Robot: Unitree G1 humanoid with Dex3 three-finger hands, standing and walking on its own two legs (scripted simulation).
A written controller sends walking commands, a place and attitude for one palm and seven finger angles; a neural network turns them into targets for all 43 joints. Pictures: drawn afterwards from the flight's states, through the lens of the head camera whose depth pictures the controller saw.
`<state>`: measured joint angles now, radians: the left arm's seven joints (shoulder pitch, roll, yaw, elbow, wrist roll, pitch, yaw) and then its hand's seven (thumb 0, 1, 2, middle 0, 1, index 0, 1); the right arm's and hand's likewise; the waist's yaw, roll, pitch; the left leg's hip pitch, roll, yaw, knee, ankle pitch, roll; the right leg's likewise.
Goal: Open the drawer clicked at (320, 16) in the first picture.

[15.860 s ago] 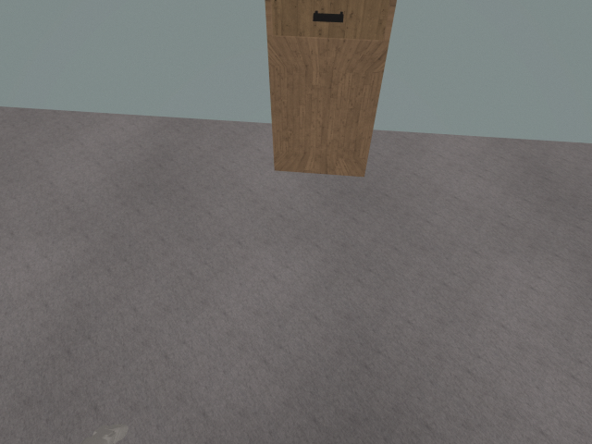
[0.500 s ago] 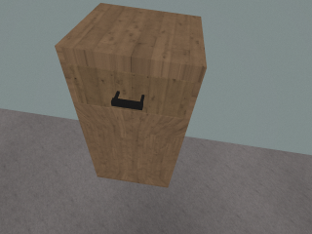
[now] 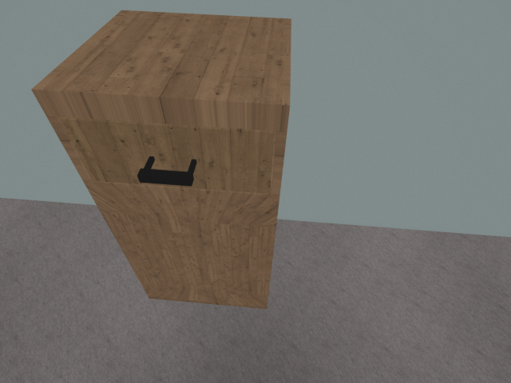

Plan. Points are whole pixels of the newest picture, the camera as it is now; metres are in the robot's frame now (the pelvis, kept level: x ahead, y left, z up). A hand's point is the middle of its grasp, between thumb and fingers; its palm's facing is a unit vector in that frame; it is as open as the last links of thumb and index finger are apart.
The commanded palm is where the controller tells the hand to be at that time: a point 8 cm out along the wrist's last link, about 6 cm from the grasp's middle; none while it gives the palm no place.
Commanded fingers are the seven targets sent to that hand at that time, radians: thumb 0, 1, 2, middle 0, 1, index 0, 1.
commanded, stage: come to a stop and stand still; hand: left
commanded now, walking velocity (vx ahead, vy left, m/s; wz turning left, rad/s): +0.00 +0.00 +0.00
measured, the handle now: (169, 170) +0.52 +0.22 +0.02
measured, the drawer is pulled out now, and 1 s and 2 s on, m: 0.00 0.00 0.00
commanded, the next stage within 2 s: look again from close up in 0.18 s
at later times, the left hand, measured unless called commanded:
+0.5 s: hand out of the picture -0.03 +0.19 -0.18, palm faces +0.02 -0.99 -0.17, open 7.4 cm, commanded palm none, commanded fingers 0.00 0.90 0.90 -0.20 -0.30 -0.20 -0.30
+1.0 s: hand out of the picture +0.09 +0.23 -0.12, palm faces -0.07 -0.90 -0.43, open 7.4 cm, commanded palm +0.10 +0.28 -0.05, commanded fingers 0.00 0.74 0.83 -0.21 -0.41 -0.21 -0.41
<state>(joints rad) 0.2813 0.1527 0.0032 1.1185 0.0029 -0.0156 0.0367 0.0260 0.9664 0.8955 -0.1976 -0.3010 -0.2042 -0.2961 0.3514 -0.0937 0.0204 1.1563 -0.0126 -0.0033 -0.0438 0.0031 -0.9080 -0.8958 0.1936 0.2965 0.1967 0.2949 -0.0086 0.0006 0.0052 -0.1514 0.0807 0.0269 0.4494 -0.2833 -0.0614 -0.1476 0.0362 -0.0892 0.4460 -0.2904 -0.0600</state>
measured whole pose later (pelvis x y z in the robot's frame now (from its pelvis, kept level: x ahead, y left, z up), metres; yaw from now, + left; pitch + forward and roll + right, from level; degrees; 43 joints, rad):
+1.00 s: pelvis -0.01 +0.04 -0.01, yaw -2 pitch +1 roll +1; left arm 0.45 0.22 -0.06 0.39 0.17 0.05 0.15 0.02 0.90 0.89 -0.21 -0.32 -0.21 -0.31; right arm 0.38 -0.18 0.02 0.96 0.03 -0.19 -0.09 0.02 -0.92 -0.89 0.20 0.30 0.20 0.30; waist 0.02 0.00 0.01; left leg -0.23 -0.02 0.08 0.51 -0.29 0.03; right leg -0.26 -0.04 -0.02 0.57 -0.32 0.00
